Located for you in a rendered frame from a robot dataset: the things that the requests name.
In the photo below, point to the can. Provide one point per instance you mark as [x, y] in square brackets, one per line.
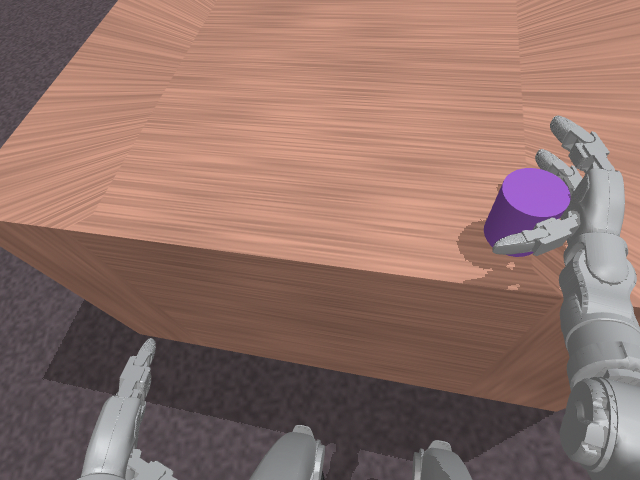
[526, 197]

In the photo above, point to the right robot arm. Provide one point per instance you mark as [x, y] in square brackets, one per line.
[601, 426]

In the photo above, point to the right robot hand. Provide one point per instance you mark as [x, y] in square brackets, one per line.
[597, 201]

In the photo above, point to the left robot hand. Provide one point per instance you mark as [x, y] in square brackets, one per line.
[113, 445]

